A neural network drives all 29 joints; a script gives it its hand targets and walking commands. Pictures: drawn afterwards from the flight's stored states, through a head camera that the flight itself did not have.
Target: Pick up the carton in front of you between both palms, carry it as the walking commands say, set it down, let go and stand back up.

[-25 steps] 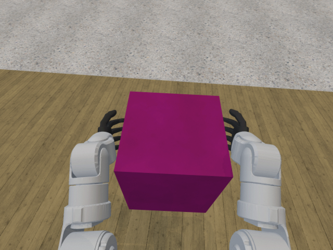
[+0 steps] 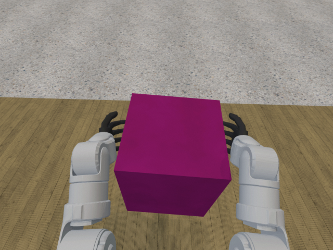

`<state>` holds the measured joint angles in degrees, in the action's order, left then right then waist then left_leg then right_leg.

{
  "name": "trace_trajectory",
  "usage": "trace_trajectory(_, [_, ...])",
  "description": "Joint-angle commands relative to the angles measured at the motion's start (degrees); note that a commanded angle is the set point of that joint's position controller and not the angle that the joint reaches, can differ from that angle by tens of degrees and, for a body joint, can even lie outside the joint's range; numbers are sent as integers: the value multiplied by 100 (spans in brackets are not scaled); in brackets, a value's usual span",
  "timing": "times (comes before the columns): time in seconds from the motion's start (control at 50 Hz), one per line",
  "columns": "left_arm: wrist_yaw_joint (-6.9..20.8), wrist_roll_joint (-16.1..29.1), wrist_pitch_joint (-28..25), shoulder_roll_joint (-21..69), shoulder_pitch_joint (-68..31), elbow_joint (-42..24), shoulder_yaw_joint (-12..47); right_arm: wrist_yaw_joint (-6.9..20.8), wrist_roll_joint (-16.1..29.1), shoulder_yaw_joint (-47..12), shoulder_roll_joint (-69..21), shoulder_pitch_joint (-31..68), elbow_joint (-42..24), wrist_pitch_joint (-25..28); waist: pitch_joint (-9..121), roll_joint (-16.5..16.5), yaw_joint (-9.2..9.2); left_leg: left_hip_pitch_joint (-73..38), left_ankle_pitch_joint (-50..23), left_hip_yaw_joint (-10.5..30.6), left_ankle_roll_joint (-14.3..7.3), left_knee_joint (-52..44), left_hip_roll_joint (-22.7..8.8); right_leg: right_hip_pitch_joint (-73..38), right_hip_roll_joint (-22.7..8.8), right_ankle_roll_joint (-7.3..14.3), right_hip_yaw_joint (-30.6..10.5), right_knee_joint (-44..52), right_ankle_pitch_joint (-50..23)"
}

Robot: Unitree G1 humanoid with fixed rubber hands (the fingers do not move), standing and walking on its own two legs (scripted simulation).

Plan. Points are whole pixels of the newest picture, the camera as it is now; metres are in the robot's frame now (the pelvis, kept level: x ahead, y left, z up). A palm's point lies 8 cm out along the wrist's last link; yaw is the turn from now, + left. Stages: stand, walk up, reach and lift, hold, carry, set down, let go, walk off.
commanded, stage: carry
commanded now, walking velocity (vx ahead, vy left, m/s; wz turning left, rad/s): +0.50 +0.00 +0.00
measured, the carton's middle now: (170, 159) +0.34 -0.01 +0.03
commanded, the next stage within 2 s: none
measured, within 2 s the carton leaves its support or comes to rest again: neither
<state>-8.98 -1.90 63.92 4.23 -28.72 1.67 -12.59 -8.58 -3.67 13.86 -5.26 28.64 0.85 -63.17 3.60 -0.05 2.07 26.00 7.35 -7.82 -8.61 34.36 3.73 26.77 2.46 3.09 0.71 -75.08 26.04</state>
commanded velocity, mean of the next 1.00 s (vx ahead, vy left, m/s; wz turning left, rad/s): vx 0.50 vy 0.00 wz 0.00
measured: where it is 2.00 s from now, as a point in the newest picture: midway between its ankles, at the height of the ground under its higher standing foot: (164, 126)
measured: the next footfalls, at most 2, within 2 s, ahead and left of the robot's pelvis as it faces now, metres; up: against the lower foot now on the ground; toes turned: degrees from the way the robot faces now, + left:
right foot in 0.40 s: +0.42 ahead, -0.08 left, -0.03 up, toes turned -2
left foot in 0.92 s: +0.75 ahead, +0.04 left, -0.07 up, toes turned +4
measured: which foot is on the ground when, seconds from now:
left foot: down 0.00-0.40, up 0.42-0.90, down 0.92-1.00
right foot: up 0.00-0.38, down 0.40-0.94, up 0.96-1.00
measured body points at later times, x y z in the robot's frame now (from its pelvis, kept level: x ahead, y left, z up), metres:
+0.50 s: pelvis +0.32 -0.04 -0.04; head +0.33 -0.05 +0.41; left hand +0.66 +0.12 +0.07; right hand +0.68 -0.18 +0.07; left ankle +0.16 +0.06 -0.64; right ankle +0.38 -0.08 -0.76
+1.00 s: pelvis +0.63 -0.01 -0.07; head +0.64 -0.01 +0.38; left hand +0.99 +0.14 +0.03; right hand +0.98 -0.17 +0.04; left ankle +0.72 +0.03 -0.79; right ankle +0.45 -0.10 -0.68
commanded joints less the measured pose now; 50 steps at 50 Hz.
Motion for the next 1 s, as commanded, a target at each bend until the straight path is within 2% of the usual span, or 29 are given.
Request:
trace_trajectory(0.0, [522, 1269, -231, 5135, -3724, -668, 3420, 721, 2033, -4010, -5420, 4001, -556, 142, 2036, -162, -124, -2086, -602, 2598, -580, -1431, -1845, 1076, -469, -50, -192, 504, -344])
trace_trajectory(0.06, [530, 1123, -357, 5130, -3374, -593, 3550, 762, 2054, -4092, -5397, 3711, -478, 270, 2057, -399, -36, -2450, -1832, 2076, -579, -1297, -1713, 1426, -543, -160, -10, 1358, -757])
trace_trajectory(0.1, [529, 1109, -403, 5060, -3229, -638, 3634, 754, 1995, -4069, -5267, 3429, -440, 306, 2088, -469, 70, -2907, -2882, 1801, -442, -1138, -1637, 1728, -526, -176, 100, 1873, -1235])
trace_trajectory(0.14, [533, 1158, -426, 4991, -3222, -769, 3718, 742, 1964, -4060, -5161, 3312, -505, 323, 2062, -525, 126, -3198, -3410, 1523, -266, -1022, -1476, 1823, -484, -152, 172, 2372, -1809])
trace_trajectory(0.24, [491, 1295, -303, 4639, -3335, -1077, 3785, 657, 1913, -3989, -4730, 3117, -671, 235, 1732, -565, 341, -3487, -3597, 1042, -78, -827, -1024, 1443, -128, -22, 575, 3997, -3000])
trace_trajectory(0.28, [460, 1241, -186, 4415, -3189, -1031, 3677, 605, 1839, -3910, -4533, 2946, -581, 151, 1609, -615, 382, -3518, -3405, 994, -61, -674, -1004, 1060, -66, 91, 632, 4686, -3454])
trace_trajectory(0.3, [446, 1199, -130, 4301, -3118, -981, 3590, 584, 1811, -3876, -4466, 2927, -538, 106, 1592, -653, 309, -3424, -3455, 939, -4, -465, -1006, 680, -28, 178, 641, 4981, -3600])
trace_trajectory(0.34, [410, 1085, -35, 4055, -2912, -798, 3367, 550, 1792, -3828, -4391, 2979, -460, 6, 1850, -686, -67, -3080, -3900, 691, 225, 522, -974, -645, 116, 281, 835, 5315, -3609])
trace_trajectory(0.36, [400, 1028, -2, 3962, -2864, -733, 3253, 532, 1790, -3796, -4366, 3012, -413, -34, 2069, -459, -351, -2452, -3216, 490, 366, 1447, -850, -1730, -75, 265, 762, 5371, -3784])
trace_trajectory(0.38, [404, 978, 37, 3866, -2768, -642, 3117, 504, 1767, -3745, -4295, 3155, -407, -72, 2426, 126, -442, -1195, -947, 447, 442, 2628, -660, -3061, -980, 212, -210, 4687, -4834])
trace_trajectory(0.4, [372, 930, 77, 3696, -2951, -510, 3023, 479, 1768, -3720, -4382, 3249, -280, -145, 2692, 1225, -368, 497, 2568, 599, 598, 3760, -33, -4469, -2363, 748, -2120, 3937, -6621])
trace_trajectory(0.42, [345, 1021, 91, 3741, -2941, -489, 3023, 447, 1774, -3608, -4345, 3208, -247, -182, 3066, 1686, -640, 1641, 2930, 906, 683, 5080, 133, -5004, -2767, 1746, -3383, 4441, -4575])
trace_trajectory(0.44, [388, 1180, 75, 4091, -2950, -509, 3108, 421, 1772, -3622, -4450, 3411, -443, -182, 2817, 1196, -666, 1958, 2507, 1021, 538, 5029, -168, -4426, -2350, 1616, -3356, 4854, -2946])
trace_trajectory(0.46, [461, 1357, 43, 4428, -3330, -709, 3261, 417, 1737, -3598, -4701, 3611, -485, -160, 2506, 699, -570, 1868, 2097, 1017, 490, 4734, -301, -3742, -2039, 1343, -2871, 5069, -2536])
trace_trajectory(0.48, [543, 1564, -3, 4778, -3745, -875, 3477, 425, 1664, -3567, -4857, 3695, -476, -118, 2191, 261, -459, 1684, 1810, 1004, 503, 4300, -436, -3065, -1894, 1165, -2430, 5215, -2742])
trace_trajectory(0.5, [615, 1752, -70, 5059, -4090, -978, 3691, 439, 1570, -3537, -4982, 3687, -428, -71, 2118, 144, -390, 1414, 1638, 1026, 527, 3946, -562, -2592, -1829, 1097, -2143, 5325, -2703])
trace_trajectory(0.54, [730, 1959, -202, 5328, -4314, -1044, 3896, 477, 1440, -3579, -5148, 3530, -317, 32, 2083, 281, -338, 1184, 1423, 872, 609, 3443, -625, -2208, -1648, 984, -1714, 5408, -2804])
trace_trajectory(0.62, [802, 1961, -315, 5270, -3922, -923, 3958, 471, 1293, -3704, -5106, 3141, -257, 178, 2153, 543, -468, 1845, 751, 642, 701, 2570, -664, -2976, -1485, 859, -1166, 5091, -4784])
trace_trajectory(0.66, [801, 1939, -325, 5166, -3790, -947, 3953, 459, 1304, -3772, -5032, 3117, -388, 204, 2116, 555, -537, 2040, 246, 546, 699, 2113, -640, -3272, -1362, 730, -960, 4977, -5320])
trace_trajectory(0.76, [725, 1832, -240, 4805, -3497, -935, 3862, 425, 1368, -3824, -4682, 3092, -630, 102, 1789, 528, -732, 1724, -954, 102, 593, 373, -294, -3570, -879, 547, -469, 4785, -5636])
trace_trajectory(0.8, [690, 1747, -180, 4672, -3315, -808, 3776, 432, 1327, -3757, -4512, 2975, -585, 13, 1656, 596, -812, 1334, -1388, -51, 466, -341, -158, -3611, -817, 515, -350, 4664, -5574])
trace_trajectory(0.84, [670, 1679, -127, 4615, -3221, -675, 3699, 442, 1254, -3611, -4368, 2883, -481, -60, 1650, 682, -662, 353, -1763, -77, 284, -907, -77, -3294, -853, 400, -216, 4237, -5692])
trace_trajectory(0.86, [668, 1652, -102, 4617, -3215, -626, 3672, 442, 1203, -3511, -4289, 2823, -388, -83, 1806, 704, -453, -359, -1723, -133, 245, -1007, 0, -3099, -882, 296, -124, 3735, -5949])
trace_trajectory(0.88, [668, 1627, -83, 4615, -3307, -572, 3664, 441, 1139, -3408, -4236, 2754, -303, -96, 2021, 527, -138, -1276, -1861, -150, 242, -1294, -68, -2749, -785, 131, 137, 2873, -5674])
trace_trajectory(0.9, [658, 1587, -78, 4585, -3419, -522, 3645, 449, 1082, -3294, -4178, 2667, -230, -115, 2249, 164, 11, -2502, -2238, 453, 261, -1020, -663, -1704, -588, 9, 203, 1818, -4033])
trace_trajectory(0.92, [640, 1542, -41, 4593, -3451, -429, 3601, 450, 1071, -3174, -4081, 2646, -97, -140, 2500, -763, -147, -3769, -4448, 1932, 130, 62, -1999, -268, -170, -106, 283, 918, -50])
trace_trajectory(0.94, [598, 1517, 6, 4554, -3378, -259, 3501, 406, 1084, -3143, -3940, 2847, 49, -135, 3083, -1777, 229, -4907, -2839, 3976, -1189, -279, -2870, 1321, 364, -311, -56, -811, 1036])
trace_trajectory(0.96, [551, 1538, -9, 4596, -3503, -400, 3535, 436, 1247, -3248, -4232, 2670, 143, -115, 2918, -1281, 188, -4469, -967, 4334, -1215, -843, -2593, 1853, 116, -60, -272, -970, 669])
trace_trajectory(0.98, [529, 1517, -47, 4818, -3745, -507, 3498, 501, 1435, -3387, -4582, 3050, -112, -59, 2540, -784, 174, -3833, -449, 3869, -995, -1034, -2269, 1909, -85, 43, -303, -732, 319])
